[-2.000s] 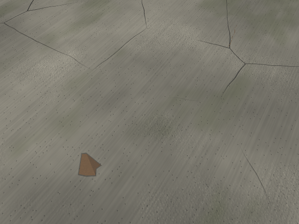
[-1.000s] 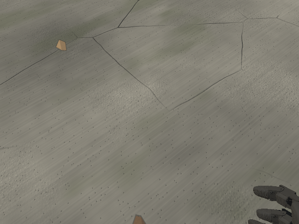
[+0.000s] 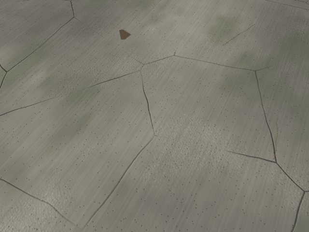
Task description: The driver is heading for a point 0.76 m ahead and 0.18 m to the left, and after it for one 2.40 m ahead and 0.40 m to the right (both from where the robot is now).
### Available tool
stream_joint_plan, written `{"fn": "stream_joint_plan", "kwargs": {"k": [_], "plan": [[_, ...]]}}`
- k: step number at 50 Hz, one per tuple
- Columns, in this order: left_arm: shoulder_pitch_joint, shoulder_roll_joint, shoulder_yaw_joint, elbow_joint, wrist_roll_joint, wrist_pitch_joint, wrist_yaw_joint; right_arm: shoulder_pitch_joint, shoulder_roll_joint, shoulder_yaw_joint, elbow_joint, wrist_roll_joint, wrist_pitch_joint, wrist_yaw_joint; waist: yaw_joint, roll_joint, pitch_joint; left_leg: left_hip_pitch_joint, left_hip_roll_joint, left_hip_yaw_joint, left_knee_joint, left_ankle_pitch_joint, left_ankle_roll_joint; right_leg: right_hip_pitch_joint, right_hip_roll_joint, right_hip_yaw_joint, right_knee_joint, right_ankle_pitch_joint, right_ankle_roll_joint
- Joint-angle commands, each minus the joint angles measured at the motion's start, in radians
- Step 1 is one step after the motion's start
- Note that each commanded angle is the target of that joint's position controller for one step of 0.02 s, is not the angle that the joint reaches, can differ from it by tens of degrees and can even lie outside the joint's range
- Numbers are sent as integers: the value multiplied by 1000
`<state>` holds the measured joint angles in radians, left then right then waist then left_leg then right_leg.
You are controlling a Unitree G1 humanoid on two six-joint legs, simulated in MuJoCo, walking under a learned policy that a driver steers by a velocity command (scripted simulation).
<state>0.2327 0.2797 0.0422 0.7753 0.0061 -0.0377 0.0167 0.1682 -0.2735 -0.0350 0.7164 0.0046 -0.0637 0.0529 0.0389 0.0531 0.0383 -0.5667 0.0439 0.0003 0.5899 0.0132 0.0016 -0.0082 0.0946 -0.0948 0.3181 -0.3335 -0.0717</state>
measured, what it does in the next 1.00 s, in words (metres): steps on the spot, turning left: left foot, then right foot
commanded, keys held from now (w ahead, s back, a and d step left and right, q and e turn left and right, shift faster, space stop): q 0.76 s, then no key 0.16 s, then e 0.08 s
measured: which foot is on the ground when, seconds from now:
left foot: up 0.00-0.02, down 0.04-0.48, up 0.50-0.88, down 0.90-1.00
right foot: down 0.00-0.06, up 0.08-0.44, down 0.46-0.90, up 0.92-1.00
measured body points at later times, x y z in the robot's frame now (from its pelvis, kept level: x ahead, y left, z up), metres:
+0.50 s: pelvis +0.10 -0.03 +0.00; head +0.14 -0.04 +0.44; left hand +0.15 +0.28 -0.10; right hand +0.35 -0.26 -0.10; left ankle +0.14 +0.10 -0.73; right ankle +0.17 -0.14 -0.74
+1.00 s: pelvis +0.10 -0.01 +0.00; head +0.11 +0.02 +0.45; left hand +0.04 +0.30 -0.12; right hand +0.38 -0.14 -0.07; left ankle +0.04 +0.08 -0.73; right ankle +0.15 -0.15 -0.69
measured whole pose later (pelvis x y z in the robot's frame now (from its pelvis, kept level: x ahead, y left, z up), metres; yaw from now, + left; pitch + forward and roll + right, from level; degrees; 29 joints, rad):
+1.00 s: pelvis +0.10 -0.01 +0.00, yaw +31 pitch +1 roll +0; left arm 0.19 0.32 0.07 0.78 0.00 0.02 0.01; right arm 0.15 -0.25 -0.04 0.62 -0.02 0.03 0.00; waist 0.03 -0.05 0.04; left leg -0.25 -0.02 0.01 0.50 -0.27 0.03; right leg -0.40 -0.07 -0.02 0.88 -0.52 0.07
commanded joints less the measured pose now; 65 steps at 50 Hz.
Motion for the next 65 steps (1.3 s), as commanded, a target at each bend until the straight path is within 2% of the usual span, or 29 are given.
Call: {"fn": "stream_joint_plan", "kwargs": {"k": [1, 2, 3, 4, 5, 6, 7, 10, 17, 22, 23, 24, 25, 26, 27, 29, 36, 41, 43, 44, 45, 46, 47, 48, 50, 52, 57, 61, 65], "plan": [[-29, 172, 50, -52, -16, 24, 26, 59, -144, -52, -79, -9, -14, 15, -57, -121, -86, 97, -56, 44, -50, -110, 50, 40, -299, 54, 225, 959, -66], [-28, 163, 47, -60, -15, 29, 32, 154, -183, -72, -63, -10, -17, 5, -107, -73, -142, 244, -71, 26, -142, 67, 86, -7, -241, 16, 409, 904, -17], [20, 134, 33, -90, 18, 19, 32, 212, -275, -92, -77, -19, -14, -13, -103, 93, -253, 513, 120, -235, -98, 537, 186, -232, -138, -13, 718, 486, 51], [99, 68, 10, -104, 28, 12, 12, 176, -289, -86, -104, -31, -6, -25, -36, 255, -388, 785, 345, -648, -127, 683, 423, -568, 65, 87, 1043, -341, 121], [81, 152, 24, -81, 11, 5, -7, 162, -218, -71, -127, -17, 6, -27, -91, 90, -452, 763, 316, -611, -168, 509, 400, -590, -9, 245, 1104, -303, 111], [1, 161, 27, -106, -15, 10, -11, 98, -185, -63, -144, -8, 16, -34, -86, 32, -345, 669, 269, -503, -179, 352, 353, -630, -47, 234, 1099, -245, 107], [-30, 146, 25, -107, -10, 20, -5, 57, -163, -57, -147, 5, 29, -38, -64, -67, -229, 530, 219, -425, -218, 221, 300, -646, -82, 213, 1010, -196, 108], [-25, 114, 24, -107, -1, 48, 10, -6, -170, -61, -163, -5, 56, -50, -14, 16, -122, 280, 114, -350, -288, 28, 244, -512, -89, 172, 745, -113, 129], [-48, 103, 25, -97, -4, 41, 17, -10, -205, -84, -174, 0, 88, -80, -46, 87, -179, 253, 78, -389, -270, -159, 212, -405, -64, 186, 477, 14, 160], [-14, 108, 40, -90, -13, 8, -1, -29, -192, -83, -182, 11, 110, -82, -23, 122, -158, 269, 50, -467, -205, -199, 161, -283, -51, 167, 175, 98, 111], [12, 136, 51, -84, -7, 5, 0, -12, -172, -78, -179, 16, 112, -84, -17, 94, -156, 225, 12, -445, -157, -250, 122, -198, -106, 195, 79, 147, 84], [26, 211, 68, -95, 13, 9, 7, 31, -118, -63, -178, 8, 112, -81, -42, -85, -167, 117, -78, -329, 43, -470, 62, -106, -325, 388, 5, 154, 2], [-8, 268, 82, -91, 49, 18, 4, 5, -134, -71, -221, 11, 98, -77, -62, -370, -90, -59, -204, -135, 267, -628, 11, -180, -479, 633, -64, 263, -158], [-57, 208, 68, -125, 51, 14, 8, 36, -212, -94, -192, -3, 90, -76, -61, -277, -93, -49, -128, -172, 463, -597, -20, -206, -497, 612, -50, 296, -194], [-109, 156, 54, -138, 35, 13, 15, 60, -232, -107, -161, 8, 96, -75, -78, -204, -82, -44, -122, -164, 535, -530, -34, -216, -435, 493, -24, 311, -152], [-143, 123, 43, -147, 4, 17, 22, 93, -182, -98, -127, 6, 119, -83, -73, -168, -61, -78, -110, -137, 643, -437, -73, -179, -354, 351, 5, 344, -104], [-45, 170, 61, -123, 9, 48, 34, -42, -104, -62, -200, 17, 119, -63, 16, -229, -93, -37, -27, -31, 373, -410, -117, -18, -373, 210, 18, 465, -146], [-63, 205, 76, -110, -15, 48, 8, -23, -110, -61, -202, 12, 125, -49, 7, -244, -108, 163, -39, 35, 128, -420, -68, -72, -400, 177, 52, 541, -150], [-90, 201, 73, -100, -36, 47, 4, 37, -100, -63, -176, 10, 124, -44, -38, -226, -111, 280, -59, 55, -97, -273, -19, -97, -383, 155, 115, 538, -117], [-63, 176, 64, -81, -43, 43, 2, 65, -112, -67, -161, 7, 123, -47, -51, -193, -113, 388, -68, 45, -235, -140, 13, -151, -357, 126, 160, 476, -66], [-17, 126, 48, -67, -18, 36, -4, 85, -163, -77, -162, 6, 122, -56, -36, -60, -159, 568, 34, -97, -249, 93, 48, -278, -294, 54, 283, 284, 22], [-20, 47, 14, -101, 43, 27, -16, 67, -246, -85, -192, -7, 121, -72, -7, 253, -179, 685, 288, -374, -185, 519, 178, -520, -178, -19, 524, -271, 128], [-85, 111, 36, -104, 16, 31, -4, 73, -174, -63, -184, -40, 100, -63, -82, 168, -212, 540, 356, -383, -213, 414, 329, -515, -169, 96, 650, -345, 152], [-89, 143, 46, -87, -12, 40, -1, 28, -125, -45, -169, -46, 81, -55, -63, 103, -161, 484, 284, -294, -240, 286, 301, -490, -185, 124, 693, -298, 154], [-49, 126, 49, -36, -12, 58, 5, -51, -83, -30, -140, -32, 60, -54, -34, 98, -109, 446, 193, -181, -252, 173, 210, -473, -190, 137, 662, -180, 163], [-5, 118, 48, -14, -12, 66, 7, -82, -73, -24, -114, -34, 52, -59, -9, 96, -92, 387, 166, -109, -253, 239, 198, -388, -174, 145, 632, -93, 178], [-52, 125, 42, -52, -26, 70, 8, -64, -144, -54, -75, -22, 75, -80, -60, 82, -69, 450, 227, -136, -242, 139, 243, -413, -161, 106, 533, -130, 169], [-42, 114, 42, -71, -26, 79, 4, -82, -153, -64, -60, -14, 88, -87, -60, 66, -58, 467, 278, -155, -243, 147, 263, -426, -166, 86, 525, -159, 150], [-8, 102, 41, -72, -34, 77, -18, -84, -182, -80, -41, 14, 80, -79, -41, 68, -49, 391, 270, -148, -334, -441, 219, -322, -152, 32, 382, -117, 63]]}}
